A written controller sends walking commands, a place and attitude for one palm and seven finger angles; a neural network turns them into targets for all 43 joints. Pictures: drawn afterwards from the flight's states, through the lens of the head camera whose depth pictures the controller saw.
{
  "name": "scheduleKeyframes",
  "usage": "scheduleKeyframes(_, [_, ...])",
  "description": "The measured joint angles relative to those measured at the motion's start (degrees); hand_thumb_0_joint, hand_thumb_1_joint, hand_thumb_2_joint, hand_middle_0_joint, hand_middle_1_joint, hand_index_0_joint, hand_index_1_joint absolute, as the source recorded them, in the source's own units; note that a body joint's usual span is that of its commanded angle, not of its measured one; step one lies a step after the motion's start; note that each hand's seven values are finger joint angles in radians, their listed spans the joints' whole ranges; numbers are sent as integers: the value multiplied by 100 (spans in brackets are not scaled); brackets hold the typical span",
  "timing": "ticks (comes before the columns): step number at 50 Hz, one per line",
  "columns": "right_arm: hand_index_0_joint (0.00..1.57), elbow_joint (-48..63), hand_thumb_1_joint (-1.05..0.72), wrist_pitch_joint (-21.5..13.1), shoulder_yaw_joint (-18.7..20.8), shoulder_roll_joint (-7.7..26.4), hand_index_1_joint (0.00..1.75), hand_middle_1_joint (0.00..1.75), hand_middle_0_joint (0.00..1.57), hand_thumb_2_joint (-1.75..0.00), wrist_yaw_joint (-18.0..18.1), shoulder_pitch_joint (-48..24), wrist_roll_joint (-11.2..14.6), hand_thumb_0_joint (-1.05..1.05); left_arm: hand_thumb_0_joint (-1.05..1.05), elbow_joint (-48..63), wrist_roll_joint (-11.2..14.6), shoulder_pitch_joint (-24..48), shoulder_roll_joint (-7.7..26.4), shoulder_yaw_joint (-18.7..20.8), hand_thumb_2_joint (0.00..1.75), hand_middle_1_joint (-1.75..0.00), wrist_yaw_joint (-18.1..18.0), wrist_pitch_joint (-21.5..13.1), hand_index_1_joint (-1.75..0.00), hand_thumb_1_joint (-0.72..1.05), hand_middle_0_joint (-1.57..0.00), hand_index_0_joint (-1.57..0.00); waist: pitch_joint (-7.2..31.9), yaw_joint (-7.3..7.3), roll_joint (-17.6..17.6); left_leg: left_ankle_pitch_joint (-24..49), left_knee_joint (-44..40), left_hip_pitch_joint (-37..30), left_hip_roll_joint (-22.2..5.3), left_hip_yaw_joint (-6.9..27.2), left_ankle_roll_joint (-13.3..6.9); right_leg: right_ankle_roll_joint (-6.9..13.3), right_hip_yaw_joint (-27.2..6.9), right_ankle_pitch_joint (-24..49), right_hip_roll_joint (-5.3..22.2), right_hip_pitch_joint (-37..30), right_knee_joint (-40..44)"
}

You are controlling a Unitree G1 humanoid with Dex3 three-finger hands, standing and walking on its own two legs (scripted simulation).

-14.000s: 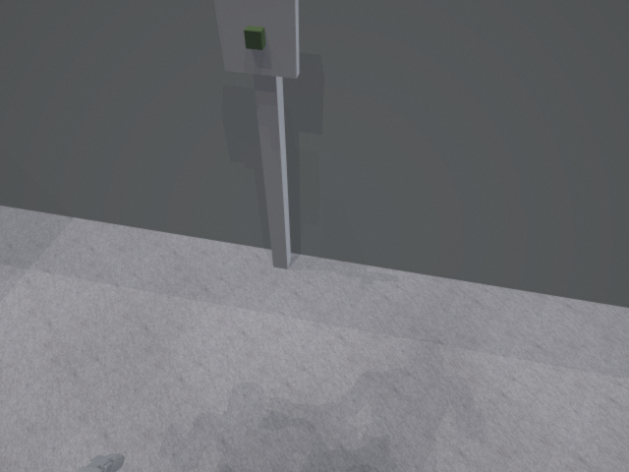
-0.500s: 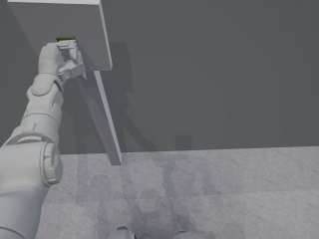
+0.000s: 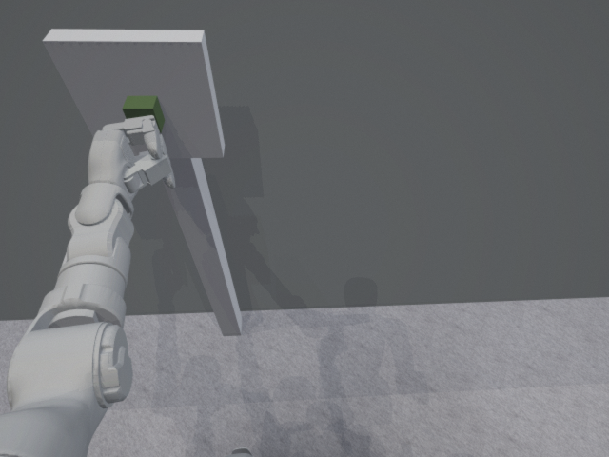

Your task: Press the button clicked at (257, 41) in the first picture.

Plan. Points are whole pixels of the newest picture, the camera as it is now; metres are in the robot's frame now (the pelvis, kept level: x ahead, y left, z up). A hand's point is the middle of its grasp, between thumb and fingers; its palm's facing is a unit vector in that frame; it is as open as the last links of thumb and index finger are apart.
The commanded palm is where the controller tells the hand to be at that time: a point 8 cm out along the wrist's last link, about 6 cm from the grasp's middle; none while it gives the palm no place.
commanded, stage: pull the fist back off the button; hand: left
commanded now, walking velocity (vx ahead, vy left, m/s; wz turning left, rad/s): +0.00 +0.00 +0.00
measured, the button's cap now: (145, 113) +0.53 +0.20 +0.16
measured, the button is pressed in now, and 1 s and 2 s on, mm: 0 0 0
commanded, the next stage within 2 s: draw the hand back to the body in 0.50 s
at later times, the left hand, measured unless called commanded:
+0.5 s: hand (147, 205) +0.39 +0.18 +0.13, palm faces +0.03 -1.00 +0.00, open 3.1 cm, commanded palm +0.38 +0.22 +0.13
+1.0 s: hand (115, 238) +0.33 +0.19 +0.15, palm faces +0.04 -1.00 -0.02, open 3.1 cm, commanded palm +0.29 +0.24 +0.16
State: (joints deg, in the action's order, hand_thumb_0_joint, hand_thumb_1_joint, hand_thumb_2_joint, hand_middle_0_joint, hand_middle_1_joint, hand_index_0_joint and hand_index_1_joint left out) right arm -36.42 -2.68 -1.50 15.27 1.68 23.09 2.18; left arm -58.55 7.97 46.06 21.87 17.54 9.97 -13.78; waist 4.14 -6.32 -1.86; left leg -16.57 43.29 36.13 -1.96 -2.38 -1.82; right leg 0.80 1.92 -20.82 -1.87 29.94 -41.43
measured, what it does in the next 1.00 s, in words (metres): stands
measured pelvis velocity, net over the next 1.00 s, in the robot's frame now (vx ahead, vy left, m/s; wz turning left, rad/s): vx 0.03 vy -0.02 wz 0.02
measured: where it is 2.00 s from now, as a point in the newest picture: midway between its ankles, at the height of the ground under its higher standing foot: outside the picture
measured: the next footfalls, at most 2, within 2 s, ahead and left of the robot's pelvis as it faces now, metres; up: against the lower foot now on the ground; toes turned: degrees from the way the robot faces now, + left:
none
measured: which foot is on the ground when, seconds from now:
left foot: down 0.00-1.00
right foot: down 0.00-1.00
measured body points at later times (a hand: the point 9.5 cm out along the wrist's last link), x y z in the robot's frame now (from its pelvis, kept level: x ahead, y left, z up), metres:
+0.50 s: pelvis +0.03 -0.01 +0.01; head +0.04 -0.02 +0.46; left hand +0.38 +0.23 +0.13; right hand +0.19 -0.25 -0.08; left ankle +0.05 +0.10 -0.71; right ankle +0.00 -0.11 -0.71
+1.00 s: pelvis +0.03 -0.02 +0.02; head +0.02 -0.04 +0.47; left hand +0.32 +0.24 +0.16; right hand +0.19 -0.26 -0.07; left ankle +0.05 +0.10 -0.71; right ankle +0.00 -0.11 -0.71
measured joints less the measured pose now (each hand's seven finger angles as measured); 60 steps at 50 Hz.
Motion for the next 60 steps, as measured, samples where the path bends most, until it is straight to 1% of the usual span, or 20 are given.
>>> scheduleKeyframes(3, [20, 28, -91, -11, 19, -10, 30, 30, 20, -90, -10, -74, 16, 1, 2, 412, 80, -328, -128, -83, 90, -150, -56, 63, -150, 84, -130, -134, 3, 82, -13, -21, -71, -144, 15, -25, -1, -2, -26, -21, 14, -132, 59])
scheduleKeyframes(7, [20, 67, -91, 4, 32, -25, 30, 30, 20, -90, -24, -183, 42, 1, 2, 1044, 176, -856, -307, -174, 90, -150, -31, 160, -150, 87, -130, -132, 35, 193, -8, -59, -175, -374, 27, -52, 6, 1, -55, -53, 23, -350, 158])
scheduleKeyframes(13, [20, 178, -91, 22, 41, -23, 30, 30, 20, -90, -23, -399, 80, 1, 2, 2063, 312, -1712, -522, -368, 90, -150, -4, 415, -150, 89, -130, -131, 40, 347, -16, -106, -312, -717, 55, -35, 27, 14, -42, -104, 41, -706, 303])
scheduleKeyframes(16, [20, 224, -91, 34, 24, -23, 30, 30, 20, -90, 11, -551, 89, 1, 2, 2451, 366, -2048, -564, -410, 90, -150, 18, 575, -150, 89, -130, -130, 18, 412, -5, -108, -376, -852, 69, -8, 40, 25, -16, -117, 49, -851, 367])
scheduleKeyframes(20, [20, 282, -91, 11, 24, -19, 30, 30, 20, -90, 62, -728, 104, 1, 2, 2935, 439, -2419, -578, -503, 90, -150, 64, 694, -150, 89, -130, -130, -20, 502, -7, -98, -442, -990, 90, 44, 62, 42, 36, -125, 60, -1012, 441])
scheduleKeyframes(24, [20, 273, -91, -18, 2, -6, 30, 30, 20, -90, 111, -880, 119, 1, 2, 3197, 503, -2567, -613, -643, 90, -150, 123, 787, -150, 90, -130, -130, -45, 587, -12, -79, -480, -1071, 122, 117, 77, 55, 110, -136, 82, -1124, 480])
scheduleKeyframes(26, [20, 250, -91, -23, -20, -2, 30, 30, 20, -90, 136, -954, 122, 1, 2, 3180, 506, -2506, -627, -714, 90, -150, 128, 852, -150, 90, -130, -130, -61, 609, -15, -64, -484, -1077, 138, 163, 85, 63, 157, -140, 92, -1148, 486])
scheduleKeyframes(29, [20, 217, -91, -11, -63, -16, 30, 30, 20, -90, 161, -1049, 113, 1, 2, 3024, 485, -2327, -619, -746, 90, -150, 121, 931, -150, 90, -130, -130, -84, 604, -5, -36, -491, -1060, 151, 205, 97, 77, 200, -136, 100, -1140, 478])
scheduleKeyframes(32, [20, 212, -91, 7, -98, -47, 30, 30, 20, -90, 164, -1069, 97, 1, 2, 2888, 488, -2222, -589, -688, 90, -150, 138, 943, -150, 90, -130, -130, -78, 573, 0, -12, -519, -1056, 142, 202, 109, 89, 195, -120, 91, -1121, 486])
scheduleKeyframes(34, [20, 234, -91, 25, -109, -66, 30, 30, 20, -90, 153, -1031, 94, 1, 2, 2924, 500, -2273, -557, -616, 90, -150, 164, 933, -150, 90, -130, -130, -69, 550, -4, -5, -552, -1086, 126, 172, 116, 96, 163, -107, 78, -1130, 504])
scheduleKeyframes(38, [20, 283, -91, 39, -103, -68, 30, 30, 20, -90, 122, -862, 106, 1, 2, 3304, 586, -2669, -522, -493, 90, -150, 273, 928, -150, 90, -130, -130, -36, 536, -45, -2, -649, -1222, 102, 90, 120, 98, 77, -85, 61, -1219, 571])
scheduleKeyframes(41, [20, 285, -91, 50, -89, -53, 30, 30, 20, -90, 114, -751, 127, 1, 2, 3722, 675, -3074, -509, -408, 90, -150, 356, 1025, -150, 90, -130, -130, -26, 557, -67, 6, -733, -1353, 95, 37, 119, 93, 22, -71, 57, -1317, 626])
scheduleKeyframes(47, [20, 251, -91, -25, -61, -14, 30, 30, 20, -90, 162, -710, 158, 1, 2, 4648, 818, -3857, -505, -337, 90, -150, 415, 1300, -150, 90, -130, -130, -39, 646, -96, 49, -858, -1568, 104, 23, 119, 87, 7, -34, 63, -1522, 736])
scheduleKeyframes(56, [20, 318, -91, -264, -89, 3, 30, 30, 20, -90, 290, -1031, 183, 1, 2, 5557, 953, -4501, -479, -311, 90, -150, 524, 1662, -150, 90, -130, -130, -64, 792, -113, 150, -957, -1768, 128, 116, 120, 88, 101, 58, 73, -1778, 885])
scheduleKeyframes(57, [20, 311, -91, -296, -95, -6, 30, 30, 20, -90, 302, -1094, 145, 1, 2, 5705, 785, -4585, -463, -375, 90, -150, 360, 1629, -150, 90, -130, -130, -97, 807, -120, 169, -989, -1818, 125, 121, 119, 88, 104, 82, 68, -1835, 932])
scheduleKeyframes(60, [20, 268, -91, -332, -115, -63, 30, 30, 20, -90, 327, -1299, 22, 1, 2, 6175, 297, -4949, -452, -602, 90, -150, -395, 1371, -150, 90, -130, -130, -248, 825, -131, 295, -1230, -2037, 121, 108, 129, 90, 87, 231, 57, -2055, 1195])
